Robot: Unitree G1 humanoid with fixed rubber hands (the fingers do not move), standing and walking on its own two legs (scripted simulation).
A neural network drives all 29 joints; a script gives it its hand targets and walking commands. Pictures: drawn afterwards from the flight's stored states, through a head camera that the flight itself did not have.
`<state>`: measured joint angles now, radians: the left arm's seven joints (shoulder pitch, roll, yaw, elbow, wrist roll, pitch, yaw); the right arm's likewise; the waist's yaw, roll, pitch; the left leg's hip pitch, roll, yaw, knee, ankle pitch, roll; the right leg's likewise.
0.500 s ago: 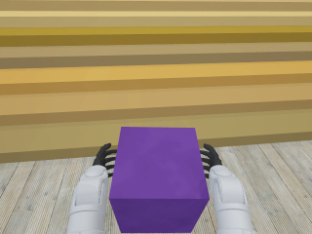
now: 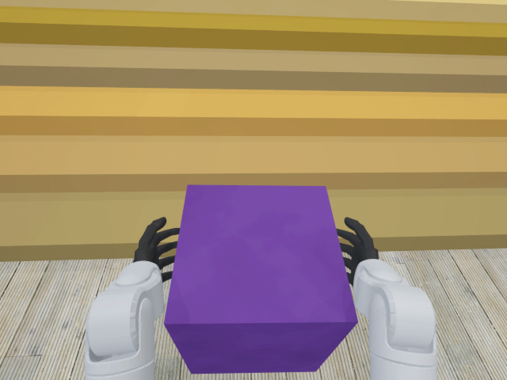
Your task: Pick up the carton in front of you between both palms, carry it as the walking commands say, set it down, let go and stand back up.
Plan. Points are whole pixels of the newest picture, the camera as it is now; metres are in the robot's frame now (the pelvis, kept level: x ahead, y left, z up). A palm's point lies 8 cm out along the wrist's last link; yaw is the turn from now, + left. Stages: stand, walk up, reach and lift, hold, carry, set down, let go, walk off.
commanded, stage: carry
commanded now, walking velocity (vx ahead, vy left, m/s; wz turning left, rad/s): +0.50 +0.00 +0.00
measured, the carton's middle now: (255, 284) +0.28 +0.01 +0.02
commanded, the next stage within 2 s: none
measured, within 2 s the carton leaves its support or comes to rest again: neither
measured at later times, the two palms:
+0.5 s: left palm (204, 108) +0.61 +0.12 +0.13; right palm (344, 114) +0.63 -0.18 +0.13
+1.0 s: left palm (223, 38) +1.02 +0.11 +0.14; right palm (322, 45) +1.00 -0.19 +0.14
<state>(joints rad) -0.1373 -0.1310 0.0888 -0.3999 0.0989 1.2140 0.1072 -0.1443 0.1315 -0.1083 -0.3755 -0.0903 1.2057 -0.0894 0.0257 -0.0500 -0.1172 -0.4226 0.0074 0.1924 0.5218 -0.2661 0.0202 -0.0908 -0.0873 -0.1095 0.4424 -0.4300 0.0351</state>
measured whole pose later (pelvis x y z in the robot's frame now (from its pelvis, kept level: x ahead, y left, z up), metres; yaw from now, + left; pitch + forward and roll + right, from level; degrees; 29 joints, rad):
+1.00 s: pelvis +0.62 -0.01 -0.01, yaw -1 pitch +5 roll +0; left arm -0.87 0.02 0.29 0.08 0.06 1.34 0.13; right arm -0.87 0.00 -0.27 0.09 -0.08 1.33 -0.14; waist -0.06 -0.02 0.05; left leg -0.46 -0.03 0.16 0.58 -0.22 0.11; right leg -0.48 0.01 -0.03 1.39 -0.43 -0.05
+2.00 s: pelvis +1.26 -0.02 +0.23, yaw -2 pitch +3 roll +1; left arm -0.88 0.00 0.38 0.14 0.13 1.38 0.10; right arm -0.89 -0.03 -0.20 0.19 0.01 1.36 -0.19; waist -0.18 0.01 0.03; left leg -0.41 -0.04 0.17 0.65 -0.30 0.11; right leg -0.74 0.04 0.02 1.67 -0.28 -0.09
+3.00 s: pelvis +1.85 -0.03 +0.45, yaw -1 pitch +3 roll +2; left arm -0.82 0.01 0.32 0.11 0.11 1.37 0.10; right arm -0.81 0.00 -0.21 0.14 -0.02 1.34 -0.17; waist -0.13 -0.04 0.02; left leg -0.52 0.00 0.17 0.73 -0.27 0.08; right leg -0.71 0.01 0.03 1.69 -0.23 -0.08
